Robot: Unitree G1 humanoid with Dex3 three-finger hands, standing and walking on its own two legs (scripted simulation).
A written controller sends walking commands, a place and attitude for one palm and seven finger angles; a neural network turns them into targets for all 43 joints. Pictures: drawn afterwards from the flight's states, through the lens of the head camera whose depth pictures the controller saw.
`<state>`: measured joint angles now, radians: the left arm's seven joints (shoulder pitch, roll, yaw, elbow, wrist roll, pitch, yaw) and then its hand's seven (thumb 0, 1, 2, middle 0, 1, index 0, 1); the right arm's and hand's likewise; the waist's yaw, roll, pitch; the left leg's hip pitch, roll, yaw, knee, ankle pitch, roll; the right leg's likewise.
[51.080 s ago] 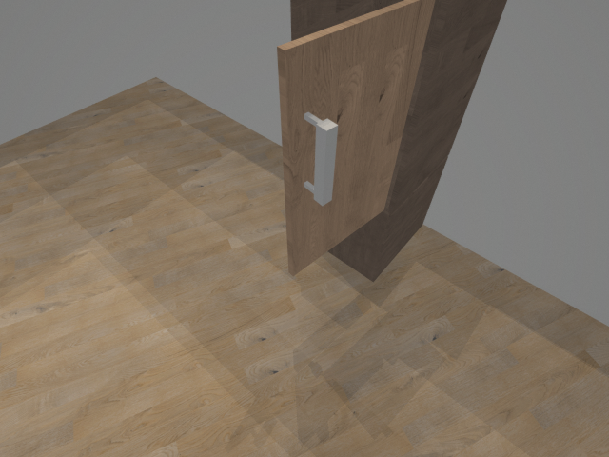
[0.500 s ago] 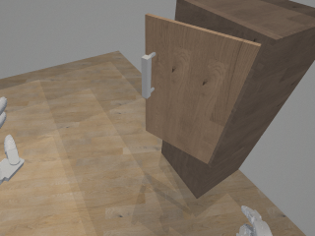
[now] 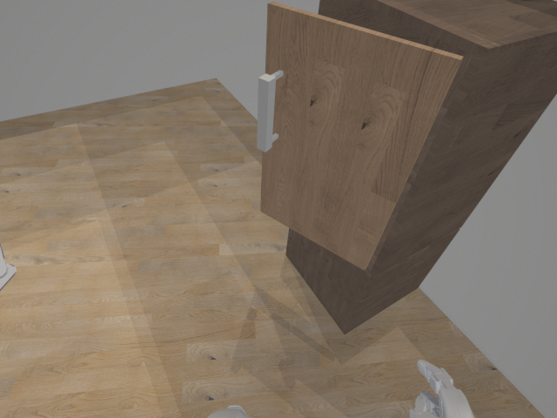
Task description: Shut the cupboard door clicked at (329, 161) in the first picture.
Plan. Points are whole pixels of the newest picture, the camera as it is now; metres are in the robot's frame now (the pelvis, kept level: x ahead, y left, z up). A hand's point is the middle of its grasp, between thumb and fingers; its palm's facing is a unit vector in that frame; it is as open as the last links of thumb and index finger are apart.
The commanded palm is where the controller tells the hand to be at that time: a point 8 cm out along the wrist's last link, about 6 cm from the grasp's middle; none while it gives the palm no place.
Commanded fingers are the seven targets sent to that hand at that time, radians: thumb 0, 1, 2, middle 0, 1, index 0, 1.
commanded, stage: step back with the hand held close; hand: left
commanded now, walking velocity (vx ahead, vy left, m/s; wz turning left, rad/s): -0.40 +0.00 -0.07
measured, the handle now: (271, 111) +0.73 +0.07 +0.07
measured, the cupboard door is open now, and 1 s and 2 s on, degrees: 24 24 24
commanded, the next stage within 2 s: stop stepping back and stand still in 0.62 s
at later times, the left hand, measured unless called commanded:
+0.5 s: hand out of the picture +0.09 +0.30 +0.20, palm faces +0.49 -0.76 -0.43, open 7.4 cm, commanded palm +0.03 +0.32 +0.21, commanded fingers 0.00 0.90 0.90 -0.20 -0.30 -0.20 -0.30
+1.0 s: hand out of the picture -0.06 +0.32 +0.22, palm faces +0.27 -0.83 -0.49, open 7.4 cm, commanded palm -0.08 +0.36 +0.21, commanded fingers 0.00 0.90 0.90 -0.20 -0.30 -0.20 -0.30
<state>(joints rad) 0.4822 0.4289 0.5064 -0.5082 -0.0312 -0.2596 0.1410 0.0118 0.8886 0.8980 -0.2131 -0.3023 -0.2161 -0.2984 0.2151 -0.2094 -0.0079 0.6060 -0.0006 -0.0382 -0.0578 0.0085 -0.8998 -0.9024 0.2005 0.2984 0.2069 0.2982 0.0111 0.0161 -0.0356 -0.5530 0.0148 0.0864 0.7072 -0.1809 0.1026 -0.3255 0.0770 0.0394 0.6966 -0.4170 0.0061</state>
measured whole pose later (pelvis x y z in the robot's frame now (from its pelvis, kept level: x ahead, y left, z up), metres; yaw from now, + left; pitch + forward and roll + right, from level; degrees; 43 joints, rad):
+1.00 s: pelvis -0.26 +0.09 +0.02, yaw -8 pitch +2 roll +0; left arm 0.66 0.59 0.50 -0.73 -0.09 -0.13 0.13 0.01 0.89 0.90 -0.21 -0.30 -0.21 -0.30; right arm 0.26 -0.16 0.01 0.55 0.01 -0.06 -0.01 0.01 -0.90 -0.90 0.20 0.30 0.21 0.30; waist 0.03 -0.13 -0.09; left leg -0.62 -0.02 0.11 0.75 -0.37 -0.12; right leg -0.10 0.02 -0.10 0.44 -0.47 -0.16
